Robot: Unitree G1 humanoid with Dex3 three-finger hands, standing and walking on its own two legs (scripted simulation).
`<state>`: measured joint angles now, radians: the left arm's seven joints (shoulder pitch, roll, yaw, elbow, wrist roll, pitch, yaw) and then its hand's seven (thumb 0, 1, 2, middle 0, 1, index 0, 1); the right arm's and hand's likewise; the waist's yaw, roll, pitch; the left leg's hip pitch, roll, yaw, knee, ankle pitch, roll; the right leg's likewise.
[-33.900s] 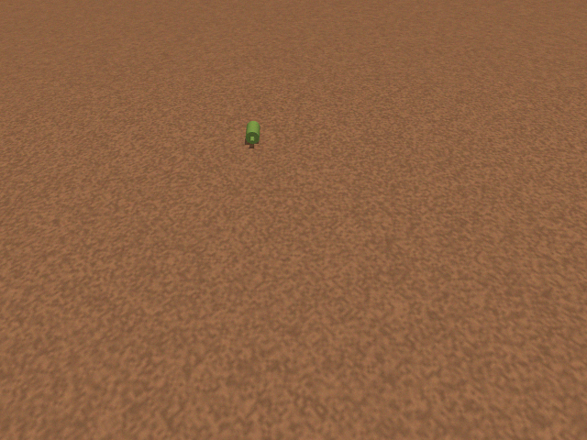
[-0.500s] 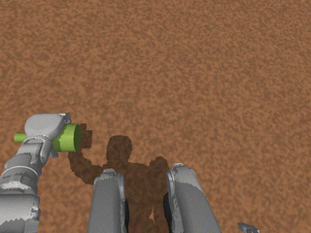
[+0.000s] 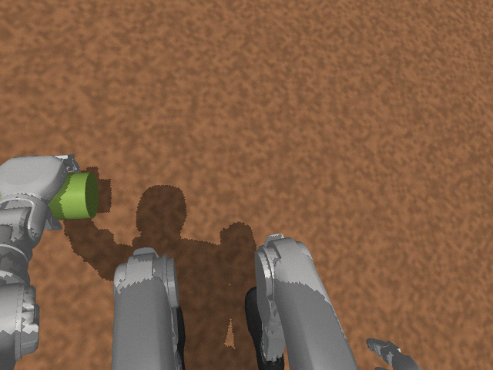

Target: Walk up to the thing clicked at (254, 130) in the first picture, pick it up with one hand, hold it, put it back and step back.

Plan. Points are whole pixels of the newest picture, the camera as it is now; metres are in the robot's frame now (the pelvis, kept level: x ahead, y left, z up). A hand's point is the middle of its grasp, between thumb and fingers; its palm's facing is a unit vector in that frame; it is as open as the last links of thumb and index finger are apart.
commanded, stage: crouch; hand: left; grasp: from above
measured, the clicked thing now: (40, 196) +0.42 +0.32 -0.20
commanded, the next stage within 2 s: lower in 0.30 s
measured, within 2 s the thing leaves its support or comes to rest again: neither
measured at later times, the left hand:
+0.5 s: hand (54, 200) +0.42 +0.32 -0.23, palm faces -0.48 -0.04 -0.88, open 10.8 cm
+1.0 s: hand (66, 204) +0.42 +0.31 -0.29, palm faces -0.48 -0.07 -0.88, open 10.8 cm
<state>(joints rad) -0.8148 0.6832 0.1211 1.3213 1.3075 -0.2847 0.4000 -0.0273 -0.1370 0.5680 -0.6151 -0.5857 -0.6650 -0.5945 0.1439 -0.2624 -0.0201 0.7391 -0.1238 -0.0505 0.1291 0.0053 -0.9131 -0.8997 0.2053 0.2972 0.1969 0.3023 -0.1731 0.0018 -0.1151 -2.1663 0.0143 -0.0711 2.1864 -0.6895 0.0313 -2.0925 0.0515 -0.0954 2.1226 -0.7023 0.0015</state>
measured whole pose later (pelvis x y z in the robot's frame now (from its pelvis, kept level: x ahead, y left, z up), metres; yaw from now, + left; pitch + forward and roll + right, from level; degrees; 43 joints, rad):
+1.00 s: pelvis +0.00 +0.00 -0.08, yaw -4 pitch +33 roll -9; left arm -0.88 0.86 0.19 1.49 1.36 -0.36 0.50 -0.02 -0.12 0.54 -0.63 -0.53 -0.68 -0.53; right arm 0.07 -0.28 0.08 0.76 -0.19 -0.06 0.15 0.00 -0.90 -0.89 0.21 0.30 0.20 0.30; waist -0.22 -0.07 0.02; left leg -2.36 0.03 -0.13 2.48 -0.72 0.03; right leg -2.27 0.07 -0.16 2.38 -0.71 0.00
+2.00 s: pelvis +0.00 +0.00 -0.11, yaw -7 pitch +28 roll -12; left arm -0.89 0.99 0.23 1.61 1.37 -0.37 0.57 -0.02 -0.11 0.56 -0.59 -0.61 -0.63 -0.62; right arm 0.05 -0.31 0.19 0.71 -0.23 -0.15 0.20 0.00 -0.90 -0.89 0.21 0.30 0.20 0.30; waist -0.28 -0.12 0.11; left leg -2.37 0.03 -0.19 2.58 -0.73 0.03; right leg -2.27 0.08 -0.22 2.43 -0.69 0.00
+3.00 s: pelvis -0.01 +0.00 -0.10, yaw -8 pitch +27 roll -13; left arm -0.90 1.01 0.18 1.63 1.35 -0.38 0.58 0.00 -0.48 1.01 -0.09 -1.02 -0.09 -1.02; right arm 0.06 -0.32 0.24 0.70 -0.25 -0.16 0.21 0.00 -0.89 -0.89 0.21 0.30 0.20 0.30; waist -0.29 -0.13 0.11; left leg -2.35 0.03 -0.21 2.57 -0.72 0.03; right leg -2.24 0.09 -0.23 2.40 -0.68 0.01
